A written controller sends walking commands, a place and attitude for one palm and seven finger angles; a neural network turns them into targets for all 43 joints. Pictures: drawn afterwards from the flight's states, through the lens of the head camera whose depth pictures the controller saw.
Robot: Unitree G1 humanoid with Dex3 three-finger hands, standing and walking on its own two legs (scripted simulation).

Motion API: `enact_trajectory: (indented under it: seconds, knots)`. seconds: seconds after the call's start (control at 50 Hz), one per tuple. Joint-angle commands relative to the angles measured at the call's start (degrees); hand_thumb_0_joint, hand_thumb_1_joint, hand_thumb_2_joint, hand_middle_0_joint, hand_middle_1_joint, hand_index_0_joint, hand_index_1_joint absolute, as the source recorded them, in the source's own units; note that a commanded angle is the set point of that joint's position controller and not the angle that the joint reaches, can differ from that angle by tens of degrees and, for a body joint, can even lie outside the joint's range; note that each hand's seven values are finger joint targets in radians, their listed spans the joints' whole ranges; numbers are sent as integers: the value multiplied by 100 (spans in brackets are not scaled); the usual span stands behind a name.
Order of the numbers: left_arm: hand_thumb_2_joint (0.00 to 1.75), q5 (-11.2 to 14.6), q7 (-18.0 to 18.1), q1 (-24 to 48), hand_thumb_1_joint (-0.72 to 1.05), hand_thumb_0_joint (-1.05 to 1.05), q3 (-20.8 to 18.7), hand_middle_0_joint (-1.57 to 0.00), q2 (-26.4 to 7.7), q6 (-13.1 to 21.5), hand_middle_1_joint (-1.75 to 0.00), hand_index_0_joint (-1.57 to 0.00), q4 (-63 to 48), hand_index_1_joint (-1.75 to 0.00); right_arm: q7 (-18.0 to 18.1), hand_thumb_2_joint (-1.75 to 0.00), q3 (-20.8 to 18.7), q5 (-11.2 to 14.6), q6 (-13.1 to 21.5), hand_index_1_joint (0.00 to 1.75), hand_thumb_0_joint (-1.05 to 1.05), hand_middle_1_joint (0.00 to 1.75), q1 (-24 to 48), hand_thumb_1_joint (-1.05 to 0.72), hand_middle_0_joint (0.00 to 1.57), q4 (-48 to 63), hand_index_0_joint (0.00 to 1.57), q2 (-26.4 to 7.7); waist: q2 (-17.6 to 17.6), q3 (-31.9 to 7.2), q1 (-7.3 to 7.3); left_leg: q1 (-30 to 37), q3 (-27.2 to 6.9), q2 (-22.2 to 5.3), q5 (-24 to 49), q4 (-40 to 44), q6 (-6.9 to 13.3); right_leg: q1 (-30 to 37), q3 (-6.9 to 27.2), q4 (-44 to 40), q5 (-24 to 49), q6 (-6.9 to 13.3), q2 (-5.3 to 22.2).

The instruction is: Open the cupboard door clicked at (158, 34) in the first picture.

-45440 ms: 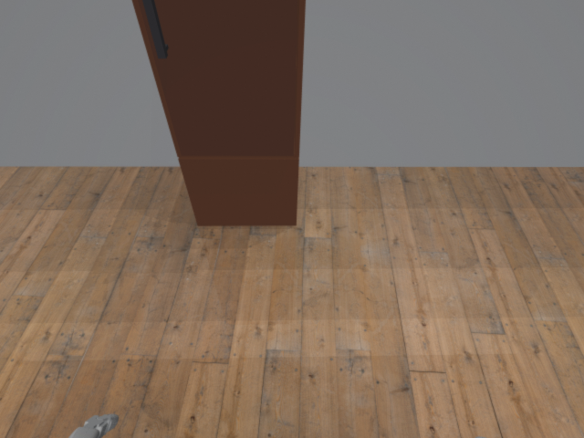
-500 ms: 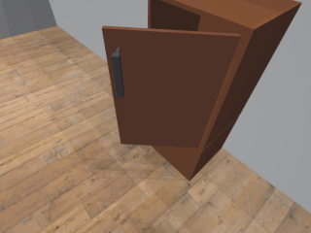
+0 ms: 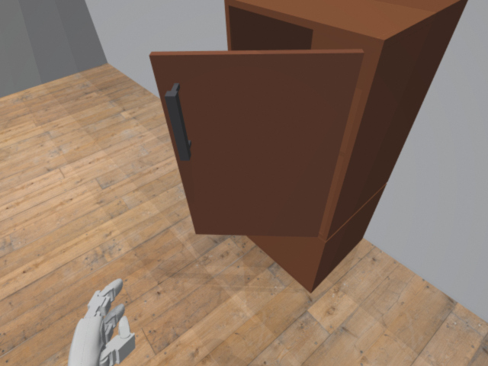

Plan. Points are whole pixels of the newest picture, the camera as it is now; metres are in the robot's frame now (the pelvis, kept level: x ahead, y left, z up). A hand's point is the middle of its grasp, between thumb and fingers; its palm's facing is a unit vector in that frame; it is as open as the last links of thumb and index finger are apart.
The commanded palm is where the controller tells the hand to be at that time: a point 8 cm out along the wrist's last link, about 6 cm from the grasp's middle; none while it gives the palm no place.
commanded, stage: raise the hand with hooked fingers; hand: left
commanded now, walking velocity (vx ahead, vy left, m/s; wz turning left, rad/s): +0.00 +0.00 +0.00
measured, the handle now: (181, 123) +0.57 +0.15 +0.12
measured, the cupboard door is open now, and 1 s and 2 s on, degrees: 45 45 45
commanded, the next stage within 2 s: move the hooked fingers beside the handle in 1.90 s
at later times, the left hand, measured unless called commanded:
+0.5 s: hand (140, 304) +0.22 +0.17 +0.03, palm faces -0.03 -0.99 -0.13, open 10.3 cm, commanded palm +0.18 +0.24 +0.03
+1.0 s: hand (97, 253) +0.27 +0.24 +0.08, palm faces -0.02 -1.00 -0.08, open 13.2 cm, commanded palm +0.25 +0.29 +0.09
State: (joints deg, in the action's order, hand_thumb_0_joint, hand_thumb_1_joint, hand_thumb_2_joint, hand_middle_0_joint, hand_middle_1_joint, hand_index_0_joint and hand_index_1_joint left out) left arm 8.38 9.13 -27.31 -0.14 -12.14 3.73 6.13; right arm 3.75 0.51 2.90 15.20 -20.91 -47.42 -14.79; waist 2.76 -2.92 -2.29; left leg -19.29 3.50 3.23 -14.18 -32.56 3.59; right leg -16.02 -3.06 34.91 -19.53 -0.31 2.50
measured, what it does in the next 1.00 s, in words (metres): stands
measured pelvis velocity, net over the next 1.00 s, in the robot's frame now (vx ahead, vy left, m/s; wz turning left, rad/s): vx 0.02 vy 0.01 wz -0.04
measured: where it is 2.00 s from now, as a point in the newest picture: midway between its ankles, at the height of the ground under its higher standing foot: outside the picture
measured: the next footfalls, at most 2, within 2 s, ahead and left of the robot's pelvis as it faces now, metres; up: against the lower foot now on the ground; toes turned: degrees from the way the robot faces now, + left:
none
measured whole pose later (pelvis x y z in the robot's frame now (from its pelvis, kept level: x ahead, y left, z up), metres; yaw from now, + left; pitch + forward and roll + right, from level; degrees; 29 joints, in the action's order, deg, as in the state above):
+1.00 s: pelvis +0.02 +0.01 -0.02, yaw -2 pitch +6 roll -2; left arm 20.4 -20.5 -13.0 -19.3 -20.9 13.0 0.0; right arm 5.2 0.8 3.0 15.2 -15.1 -33.4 -15.1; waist 0.3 -4.4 0.2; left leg -29.1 1.2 1.1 -21.2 -44.0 3.4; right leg -23.6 -2.2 40.4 -23.0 -0.3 -0.5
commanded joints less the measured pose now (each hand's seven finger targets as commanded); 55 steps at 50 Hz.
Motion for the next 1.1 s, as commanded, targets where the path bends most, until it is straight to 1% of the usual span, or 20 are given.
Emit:
enact_trajectory:
  seconds: [0.0, 0.02, 0.04, 0.08, 0.14, 0.22, 0.26, 0.3, 0.34, 0.36, 0.42, 0.48, 0.56, 0.62, 0.7, 0.74, 0.86, 0.92, 1.02, 1.08]
  knots:
    - [79, 186, -787, -325, 64, 0, -12, -22, 494, 1390, -47, -22, 198, -47, -60, -90, -403, -164, 440, 30, 0, 30, 1058, -90, 20, 1380, 20, -766, -2586, 832, 80, -1126, -702, -396, -1088, -284, -353, -2031, -282, -144, -1381, 117, -304]
    - [78, 340, -1140, -753, 62, 0, -316, -22, 334, 1786, -48, -22, 357, -48, -126, -90, -463, -184, 401, 30, 0, 30, 1144, -90, 20, 1504, 20, -752, -2778, 658, 270, -1482, -560, -339, -971, -583, -379, -2157, -214, 22, -1537, 119, -293]
    - [77, 440, -1549, -1217, 60, 0, -757, -22, -17, 2113, -50, -22, 581, -50, -234, -90, -538, -153, 321, 30, 0, 30, 1189, -90, 20, 1614, 20, -750, -2264, 545, 546, -1609, -411, -264, -743, -770, -434, -1995, -42, 147, -1297, 199, -245]
    - [75, 648, -2366, -1040, 55, 0, -1348, -22, -582, 2658, -53, -22, 451, -53, -359, -90, -607, -171, 179, 30, 0, 30, 1495, -90, 20, 2077, 20, -839, -1580, 57, 540, -1761, -244, -120, -494, -1223, -467, -1642, 151, 516, -671, 266, -171]
    - [72, 598, -2579, -856, 48, 0, -2023, -23, -1332, 2488, -57, -23, -497, -57, -335, -90, -581, -124, -78, 30, 0, 30, 1597, -90, 20, 2543, 20, -688, 169, -769, 860, -1715, -38, -47, -51, -1434, -351, -1221, 463, 906, 193, 281, -119]
    - [68, 915, -2229, 159, 39, 0, -2135, -24, -1241, 2624, -63, -24, -2653, -63, -213, -90, -528, -119, -214, 30, 0, 30, 1301, -90, 20, 2712, 20, -410, 1006, -1698, 521, -932, -194, -235, 745, -1709, -224, -1137, 511, 1054, 1420, 196, -214]
    - [66, 982, -2210, 723, 34, 0, -1986, -24, -1200, 2980, -66, -24, -3234, -66, -112, -90, -502, -155, -190, 30, 0, 30, 1051, -90, 20, 2512, 20, -410, 659, -1731, 175, -920, -374, -309, 868, -1950, -187, -1327, 632, 1072, 1847, 83, -241]
    - [64, 1040, -2469, 922, 29, 0, -1632, -24, -985, 3286, -69, -24, -2912, -69, -58, -90, -439, -154, -76, 30, 0, 30, 959, -90, 20, 2255, 20, -456, 461, -1310, -116, -1146, -467, -346, 666, -2157, -179, -1737, 686, 1017, 1743, -2, -221]
    - [62, 1188, -2947, 1420, 25, 0, -1260, -25, -830, 3310, -72, -25, -2331, -72, 3, -90, -322, -93, 47, 30, 0, 30, 933, -90, 20, 2081, 20, -611, 153, -716, -433, -1401, -597, -385, 409, -2370, -143, -2043, 827, 900, 1669, -124, -188]
    - [61, 1185, -3181, 1460, 22, 0, -1296, -25, -949, 3182, -74, -25, -1939, -74, 36, -90, -330, -68, 89, 30, 0, 30, 890, -90, 20, 1994, 20, -667, -116, -642, -463, -1552, -589, -397, 254, -2392, -135, -2022, 905, 786, 1622, -212, -145]
    - [58, 1218, -3775, 1271, 15, 0, -1770, -25, -1440, 2331, -78, -25, -821, -78, 144, -90, -363, 38, 98, 30, 0, 30, 918, -90, 20, 2003, 20, -872, -731, -933, -217, -1869, -521, -331, 119, -2217, -95, -1493, 1197, 461, 1486, -426, 6]
    - [55, 1445, -4090, 1065, 8, 0, -2600, -26, -2071, 1420, -82, -26, -559, -82, 161, -90, -323, 108, 11, 30, 0, 30, 1062, -90, 20, 2250, 20, -915, -835, -1674, 248, -1624, -535, -260, 570, -1879, -100, -385, 1272, 491, 2641, -601, 195]
    - [51, 1854, -3625, 901, -1, 0, -3375, -27, -2195, 1372, -88, -27, -1435, -88, 107, -90, -250, 7, 48, 30, 0, 30, 1071, -90, 20, 2487, 20, -637, -673, -2366, 643, -1154, -530, -247, 1145, -1515, -187, 507, 974, 678, 4121, -555, 193]
    - [48, 1843, -3166, 697, -8, 0, -3003, -27, -1536, 1722, -93, -27, -1683, -93, 42, -90, -307, -12, 171, 30, 0, 30, 1017, -90, 20, 2350, 20, -530, -522, -1801, 539, -845, -431, -239, 1125, -1224, -214, -58, 586, 579, 3590, -336, -9]
    - [44, 1584, -3182, 870, -17, 0, -2508, -28, -1273, 1688, -99, -28, -1021, -99, 62, -90, -365, 36, 219, 30, 0, 30, 854, -90, 20, 2187, 20, -718, -591, -1034, 276, -786, -434, -265, 874, -1071, -185, -904, 378, 407, 2410, -273, -155]
    - [42, 1501, -3332, 1091, -22, 0, -2416, -28, -1438, 1458, -102, -28, -816, -102, 103, -90, -382, 71, 228, 30, 0, 30, 875, -90, 20, 2206, 20, -842, -451, -812, 283, -723, -452, -284, 770, -973, -151, -1091, 342, 297, 1781, -190, -218]
    - [36, 1408, -3137, 2313, -36, 0, -2775, -29, -2273, 1372, -111, -29, -2216, -111, 216, -90, -290, 39, 319, 30, 0, 30, 889, -90, 20, 2305, 20, -807, 525, -1689, 387, 360, -632, -397, 1212, -517, -164, -763, -32, 290, 1229, 152, -383]
    - [33, 1400, -2824, 2296, -43, 0, -2796, -29, -2146, 1468, -115, -29, -2186, -115, 185, -90, -200, 11, 360, 30, 0, 30, 888, -90, 20, 2198, 20, -755, 630, -1304, 385, 538, -849, -499, 1287, -308, -313, -925, -189, 272, 934, 201, -437]
    - [30, 1331, -2969, 2819, -50, 0, -2583, -30, -2034, 664, -120, -30, -968, -120, 221, -90, -142, 98, 182, 30, 0, 30, 979, -90, 20, 2145, 20, -852, 558, -544, 306, 318, -1055, -552, 234, 148, -416, -1071, -239, 14, 477, 184, -417]
    - [30, 1220, -3192, 3364, -50, 0, -2392, -30, -2117, 83, -120, -30, -749, -120, 290, -90, -87, 160, 105, 30, 0, 30, 1033, -90, 20, 2268, 20, -874, 440, -533, 309, 436, -1143, -562, 30, 343, -409, -957, -206, -139, 470, 190, -403]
